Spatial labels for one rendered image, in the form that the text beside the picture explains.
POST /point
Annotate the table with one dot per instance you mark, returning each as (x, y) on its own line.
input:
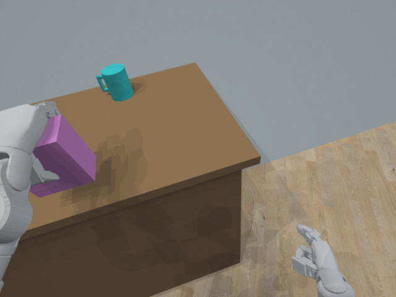
(165, 206)

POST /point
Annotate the robot right forearm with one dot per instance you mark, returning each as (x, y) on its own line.
(332, 283)

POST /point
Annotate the robot left forearm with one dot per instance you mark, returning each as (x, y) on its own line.
(15, 209)

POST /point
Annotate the sponge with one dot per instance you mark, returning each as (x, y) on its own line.
(62, 151)

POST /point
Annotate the robot right hand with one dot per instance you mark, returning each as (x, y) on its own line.
(309, 261)

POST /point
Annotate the robot left hand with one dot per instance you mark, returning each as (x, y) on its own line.
(22, 127)

